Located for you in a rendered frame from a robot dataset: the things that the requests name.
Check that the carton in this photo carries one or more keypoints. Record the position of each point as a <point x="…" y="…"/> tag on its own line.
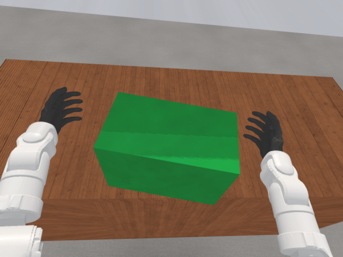
<point x="168" y="148"/>

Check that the pedestal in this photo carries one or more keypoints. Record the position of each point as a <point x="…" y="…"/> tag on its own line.
<point x="78" y="204"/>

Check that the robot right hand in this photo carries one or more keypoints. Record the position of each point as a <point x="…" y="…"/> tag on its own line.
<point x="271" y="134"/>

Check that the robot right forearm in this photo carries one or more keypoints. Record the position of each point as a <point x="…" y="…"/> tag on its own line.
<point x="299" y="234"/>

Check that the robot left forearm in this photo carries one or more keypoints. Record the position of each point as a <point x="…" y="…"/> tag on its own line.
<point x="25" y="175"/>

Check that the robot left hand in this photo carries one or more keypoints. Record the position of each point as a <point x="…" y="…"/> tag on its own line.
<point x="54" y="112"/>

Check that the left robot upper arm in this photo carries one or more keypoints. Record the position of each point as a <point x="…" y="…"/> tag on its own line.
<point x="20" y="241"/>

